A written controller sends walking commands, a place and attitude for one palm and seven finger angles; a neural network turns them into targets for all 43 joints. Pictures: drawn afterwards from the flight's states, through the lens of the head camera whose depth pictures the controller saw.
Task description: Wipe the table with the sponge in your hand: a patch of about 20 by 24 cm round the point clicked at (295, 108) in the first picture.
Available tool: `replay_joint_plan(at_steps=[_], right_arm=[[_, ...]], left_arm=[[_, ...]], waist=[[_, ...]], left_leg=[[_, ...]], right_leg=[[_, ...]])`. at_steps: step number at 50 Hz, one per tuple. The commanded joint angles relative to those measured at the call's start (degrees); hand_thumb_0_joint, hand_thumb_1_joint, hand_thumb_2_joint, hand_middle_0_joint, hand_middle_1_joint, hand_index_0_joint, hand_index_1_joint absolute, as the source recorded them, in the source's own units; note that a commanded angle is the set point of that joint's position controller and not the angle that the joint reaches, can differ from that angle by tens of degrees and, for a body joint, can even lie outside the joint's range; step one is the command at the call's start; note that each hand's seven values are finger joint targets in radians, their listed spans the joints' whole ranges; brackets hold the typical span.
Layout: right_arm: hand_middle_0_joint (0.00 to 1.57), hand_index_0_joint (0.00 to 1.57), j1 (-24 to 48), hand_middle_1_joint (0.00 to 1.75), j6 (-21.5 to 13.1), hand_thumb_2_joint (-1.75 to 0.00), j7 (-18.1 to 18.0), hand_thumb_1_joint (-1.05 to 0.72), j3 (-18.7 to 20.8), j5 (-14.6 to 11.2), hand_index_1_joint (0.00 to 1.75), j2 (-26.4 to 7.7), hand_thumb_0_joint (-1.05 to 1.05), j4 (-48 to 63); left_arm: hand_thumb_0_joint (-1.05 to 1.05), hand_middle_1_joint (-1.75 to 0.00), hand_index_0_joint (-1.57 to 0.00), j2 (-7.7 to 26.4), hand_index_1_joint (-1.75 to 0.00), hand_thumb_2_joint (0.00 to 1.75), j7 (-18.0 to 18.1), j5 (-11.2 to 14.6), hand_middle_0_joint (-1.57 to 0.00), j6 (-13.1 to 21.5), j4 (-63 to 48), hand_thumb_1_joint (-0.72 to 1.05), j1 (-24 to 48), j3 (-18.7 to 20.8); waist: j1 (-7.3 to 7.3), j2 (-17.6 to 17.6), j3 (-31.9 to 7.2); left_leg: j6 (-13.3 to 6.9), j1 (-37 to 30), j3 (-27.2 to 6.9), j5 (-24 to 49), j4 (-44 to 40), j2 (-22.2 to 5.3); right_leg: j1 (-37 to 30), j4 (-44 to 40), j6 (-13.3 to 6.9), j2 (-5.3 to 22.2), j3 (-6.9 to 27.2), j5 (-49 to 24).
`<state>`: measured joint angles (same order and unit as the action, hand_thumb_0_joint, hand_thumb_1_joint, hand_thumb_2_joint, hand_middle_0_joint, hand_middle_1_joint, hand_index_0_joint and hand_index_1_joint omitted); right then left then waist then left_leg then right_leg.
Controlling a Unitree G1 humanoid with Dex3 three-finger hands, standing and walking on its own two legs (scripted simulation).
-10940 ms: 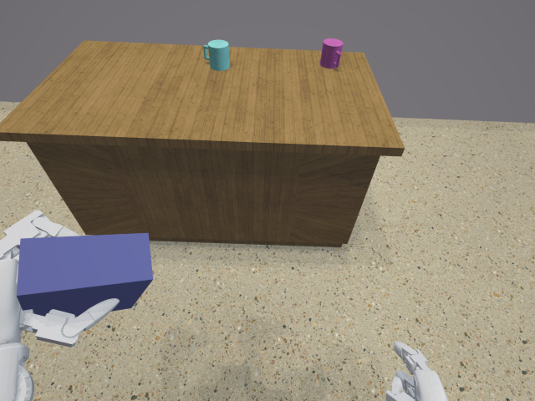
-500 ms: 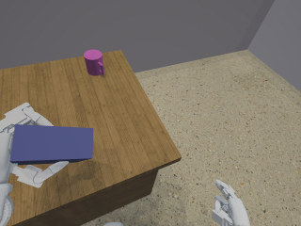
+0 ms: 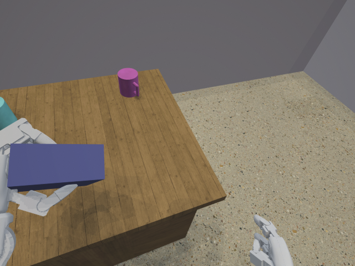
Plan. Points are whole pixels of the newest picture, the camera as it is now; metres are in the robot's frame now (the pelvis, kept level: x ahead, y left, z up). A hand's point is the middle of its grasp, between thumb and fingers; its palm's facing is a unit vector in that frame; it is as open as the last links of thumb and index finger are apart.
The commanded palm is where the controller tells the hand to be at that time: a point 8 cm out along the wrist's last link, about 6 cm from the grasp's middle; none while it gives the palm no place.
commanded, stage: come to a stop and stand still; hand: left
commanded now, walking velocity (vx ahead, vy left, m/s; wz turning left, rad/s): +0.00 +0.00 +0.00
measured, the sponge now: (69, 168) +0.23 +0.21 +0.15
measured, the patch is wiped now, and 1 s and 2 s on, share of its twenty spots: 0.00 0.00 0.00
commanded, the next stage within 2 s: look again from close up in 0.40 s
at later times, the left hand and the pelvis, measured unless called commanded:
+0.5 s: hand (51, 157) +0.24 +0.24 +0.17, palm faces +0.35 -0.85 -0.39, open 9.4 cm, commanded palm +0.19 +0.27 +0.17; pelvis +0.02 +0.00 +0.00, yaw -1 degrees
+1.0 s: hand (38, 128) +0.28 +0.27 +0.19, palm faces +0.42 -0.78 -0.47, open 9.4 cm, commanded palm +0.19 +0.27 +0.17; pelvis +0.01 -0.02 +0.00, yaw +0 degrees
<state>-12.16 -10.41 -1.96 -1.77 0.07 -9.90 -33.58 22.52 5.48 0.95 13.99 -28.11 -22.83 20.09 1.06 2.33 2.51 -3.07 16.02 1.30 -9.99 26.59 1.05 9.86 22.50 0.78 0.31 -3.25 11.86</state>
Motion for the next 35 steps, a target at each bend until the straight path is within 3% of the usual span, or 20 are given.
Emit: replay_joint_plan(at_steps=[1,4,7,13,16,23,27,32,33,35], right_arm=[[0.20,0.20,3.4,0.30,-2.4,-0.90,-0.3,-0.90,3.7,-0.4,0.30,-8.5,0.00,8.4],[0.20,0.20,3.4,0.30,-1.8,-0.90,-0.3,-0.90,3.7,-0.5,0.30,-8.7,0.00,8.2],[0.20,0.20,4.0,0.30,-1.3,-0.90,-0.5,-0.90,3.8,-0.6,0.30,-9.1,0.00,8.6],[0.20,0.20,5.5,0.30,-1.2,-0.90,-1.2,-0.90,3.5,-0.7,0.30,-8.6,0.00,8.9],[0.20,0.20,4.9,0.30,-1.0,-0.90,-1.3,-0.90,3.7,-0.5,0.30,-8.6,0.00,9.0],[0.20,0.20,4.6,0.30,0.1,-0.90,-1.3,-0.90,3.8,-1.0,0.30,-8.5,0.00,8.8],[0.20,0.20,4.6,0.30,0.6,-0.90,-1.3,-0.90,3.9,-0.9,0.30,-8.9,0.00,9.1],[0.20,0.20,5.2,0.30,0.4,-0.90,-1.6,-0.90,3.9,-0.9,0.30,-8.9,0.00,9.3],[0.20,0.20,5.5,0.30,0.3,-0.90,-1.7,-0.90,3.9,-1.0,0.30,-8.8,0.00,9.0],[0.20,0.20,5.2,0.30,0.2,-0.90,-1.8,-0.90,3.8,-0.9,0.30,-8.7,0.00,9.2]], left_arm=[[0.00,-1.60,-1.20,7.5,-1.60,1.30,1.0,1.7,-1.20,3.2,-9.0,0.10,0.5,6.6],[0.00,-1.60,-1.20,5.3,-1.60,1.30,0.4,1.8,-1.20,2.2,-6.1,0.10,0.2,4.4],[0.00,-1.60,-1.20,6.6,-1.60,1.30,0.5,1.5,-1.20,1.8,-8.3,0.10,2.9,4.5],[0.00,-1.60,-1.20,9.6,-1.60,1.30,1.4,1.4,-1.20,1.7,-14.5,0.10,4.7,6.3],[0.00,-1.60,-1.20,8.9,-1.60,1.30,1.6,1.6,-1.20,1.7,-14.3,0.10,3.5,6.3],[0.00,-1.60,-1.20,7.3,-1.60,1.30,1.3,2.1,-1.20,0.6,-8.7,0.10,-1.4,6.2],[0.00,-1.60,-1.20,7.1,-1.60,1.30,1.2,2.1,-1.20,0.2,-9.2,0.10,0.4,5.5],[0.00,-1.60,-1.20,7.7,-1.60,1.30,1.5,1.9,-1.20,0.2,-12.6,0.10,3.2,4.9],[0.00,-1.60,-1.20,8.7,-1.60,1.30,1.7,1.8,-1.20,0.3,-13.5,0.10,3.4,5.6],[0.00,-1.60,-1.20,8.0,-1.60,1.30,1.7,1.8,-1.20,0.3,-13.3,0.10,3.3,5.0]], waist=[[-0.19,-7.1,-9.0],[-0.50,-4.6,-7.8],[-0.39,-3.8,-8.6],[-0.26,-6.8,-10.2],[-0.14,-7.9,-10.0],[-0.42,-5.5,-8.4],[-0.41,-3.8,-8.7],[-0.43,-5.5,-8.8],[-0.56,-7.4,-9.0],[-0.46,-6.6,-8.6]], left_leg=[[2.7,-3.0,-7.4,2.8,-7.7,-6.8],[3.1,-4.0,-6.8,5.0,-7.8,-6.9],[2.8,-5.0,-6.7,5.6,-7.4,-7.0],[2.4,-5.7,-6.4,6.7,-6.5,-6.3],[2.4,-5.3,-6.5,7.5,-6.0,-6.4],[2.3,-5.1,-5.9,7.2,-6.5,-6.7],[2.1,-5.2,-6.2,7.0,-6.3,-6.6],[1.9,-5.4,-6.3,5.5,-6.5,-6.4],[1.7,-5.5,-6.0,5.0,-6.5,-6.3],[1.8,-5.4,-6.4,4.1,-6.7,-6.3]], right_leg=[[-3.5,-2.0,-1.6,2.6,3.9,-6.2],[-2.1,-2.8,-1.3,2.4,3.5,-6.9],[-2.6,-2.9,-1.2,2.8,3.9,-7.6],[-4.2,-2.5,-1.4,3.1,4.3,-9.1],[-4.6,-2.6,-1.8,3.6,4.7,-9.9],[-3.6,-4.0,-1.4,3.4,4.2,-9.6],[-3.8,-4.3,-1.3,3.7,4.5,-10.0],[-3.8,-4.0,-1.6,3.9,4.7,-9.1],[-3.8,-3.9,-1.5,3.7,4.9,-8.9],[-3.6,-4.1,-1.7,3.7,4.9,-8.1]])
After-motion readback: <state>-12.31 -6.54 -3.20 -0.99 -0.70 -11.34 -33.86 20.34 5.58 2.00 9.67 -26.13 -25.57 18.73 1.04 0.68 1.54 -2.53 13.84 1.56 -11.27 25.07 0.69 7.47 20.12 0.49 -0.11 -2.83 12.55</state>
